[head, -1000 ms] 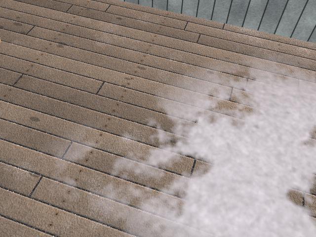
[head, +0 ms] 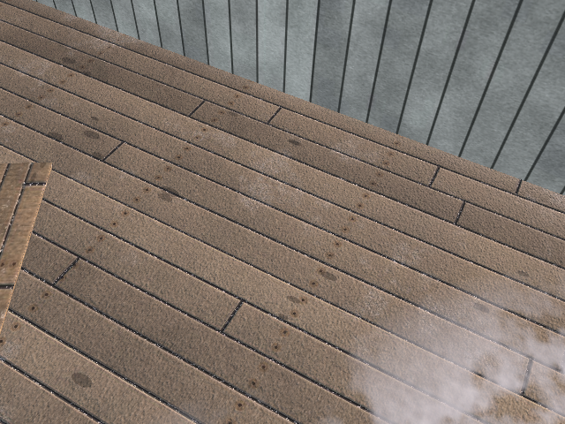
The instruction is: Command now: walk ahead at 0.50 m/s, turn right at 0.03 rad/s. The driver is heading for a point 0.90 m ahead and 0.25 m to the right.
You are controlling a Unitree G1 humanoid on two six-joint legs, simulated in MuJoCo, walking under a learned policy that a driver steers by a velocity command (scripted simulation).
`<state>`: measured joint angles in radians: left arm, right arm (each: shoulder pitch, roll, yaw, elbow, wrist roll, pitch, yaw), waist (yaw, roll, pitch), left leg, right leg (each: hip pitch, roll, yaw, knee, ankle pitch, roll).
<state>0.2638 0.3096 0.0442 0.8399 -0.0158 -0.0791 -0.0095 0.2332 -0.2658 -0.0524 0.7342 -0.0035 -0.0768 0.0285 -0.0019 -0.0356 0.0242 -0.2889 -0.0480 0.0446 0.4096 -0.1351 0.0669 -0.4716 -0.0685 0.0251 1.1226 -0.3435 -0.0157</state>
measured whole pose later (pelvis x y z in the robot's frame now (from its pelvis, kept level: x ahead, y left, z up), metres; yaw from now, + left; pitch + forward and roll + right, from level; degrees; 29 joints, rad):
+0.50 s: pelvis +0.27 -0.08 -0.01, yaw -14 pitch +2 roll +0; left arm 0.17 0.29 0.07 0.72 -0.02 -0.05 -0.04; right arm 0.26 -0.29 -0.05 0.81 0.01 -0.10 0.00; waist 0.00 0.01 0.05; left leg -0.36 0.03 -0.01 1.19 -0.41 0.00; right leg -0.40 0.08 -0.01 0.54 -0.17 -0.08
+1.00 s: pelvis +0.56 -0.10 +0.00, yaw -25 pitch +1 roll +0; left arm 0.32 0.29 0.05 0.74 -0.02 -0.05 0.00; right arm 0.22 -0.27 -0.05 0.76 -0.01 -0.10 0.02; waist 0.00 -0.03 0.01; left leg -0.32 -0.04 0.00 0.47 -0.18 0.04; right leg -0.43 0.02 0.07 1.14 -0.38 -0.03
